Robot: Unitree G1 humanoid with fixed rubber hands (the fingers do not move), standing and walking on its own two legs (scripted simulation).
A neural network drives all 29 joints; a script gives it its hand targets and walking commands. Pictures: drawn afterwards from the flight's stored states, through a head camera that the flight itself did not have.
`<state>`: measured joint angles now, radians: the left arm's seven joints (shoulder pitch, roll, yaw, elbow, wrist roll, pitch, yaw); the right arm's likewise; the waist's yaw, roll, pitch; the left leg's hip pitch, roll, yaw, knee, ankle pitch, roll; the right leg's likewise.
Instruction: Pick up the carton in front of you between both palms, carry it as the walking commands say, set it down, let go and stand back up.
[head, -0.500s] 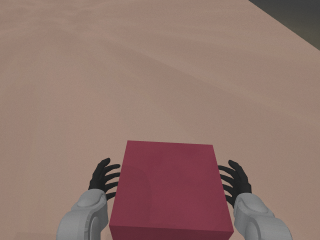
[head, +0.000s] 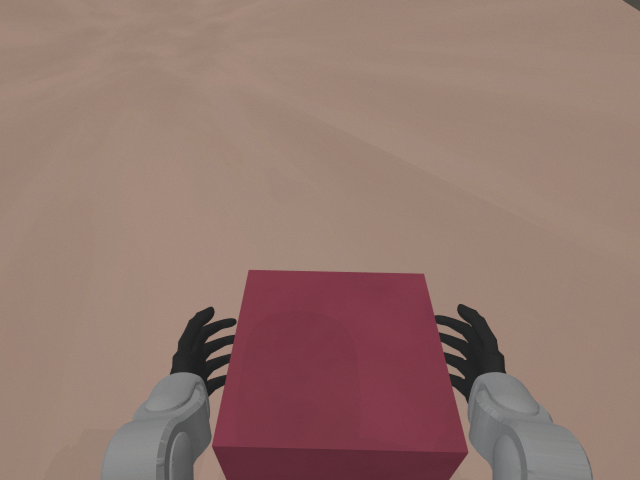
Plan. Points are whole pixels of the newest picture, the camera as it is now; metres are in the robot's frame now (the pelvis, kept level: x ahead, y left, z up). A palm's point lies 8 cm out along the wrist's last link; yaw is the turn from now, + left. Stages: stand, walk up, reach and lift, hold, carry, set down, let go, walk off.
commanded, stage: carry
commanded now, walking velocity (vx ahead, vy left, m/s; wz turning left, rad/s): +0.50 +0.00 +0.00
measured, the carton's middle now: (333, 401) +0.24 +0.01 -0.01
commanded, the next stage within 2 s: none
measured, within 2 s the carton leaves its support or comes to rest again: neither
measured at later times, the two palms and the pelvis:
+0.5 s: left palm (225, 196) +0.55 +0.19 +0.05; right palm (412, 196) +0.52 -0.11 +0.07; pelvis +0.30 +0.05 +0.00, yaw -4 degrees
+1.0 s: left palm (254, 157) +0.66 +0.15 +0.05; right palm (421, 157) +0.65 -0.14 +0.05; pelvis +0.42 +0.01 -0.01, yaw -2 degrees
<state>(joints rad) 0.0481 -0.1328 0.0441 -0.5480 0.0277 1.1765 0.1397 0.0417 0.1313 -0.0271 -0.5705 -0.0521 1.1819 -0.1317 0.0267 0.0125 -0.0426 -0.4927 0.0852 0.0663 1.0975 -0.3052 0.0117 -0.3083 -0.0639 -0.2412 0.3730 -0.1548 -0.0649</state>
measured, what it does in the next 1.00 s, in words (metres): walks ahead: left foot, then right foot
